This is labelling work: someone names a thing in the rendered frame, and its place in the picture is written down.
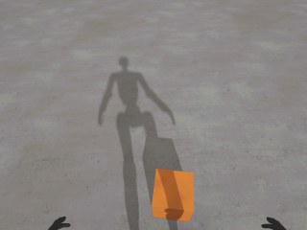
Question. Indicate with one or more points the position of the carton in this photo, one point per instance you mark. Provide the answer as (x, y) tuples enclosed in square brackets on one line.
[(173, 195)]

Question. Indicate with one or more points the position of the right robot hand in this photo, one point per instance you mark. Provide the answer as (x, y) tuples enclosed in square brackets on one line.
[(275, 224)]

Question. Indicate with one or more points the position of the left robot hand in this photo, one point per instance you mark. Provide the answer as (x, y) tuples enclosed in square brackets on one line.
[(58, 223)]

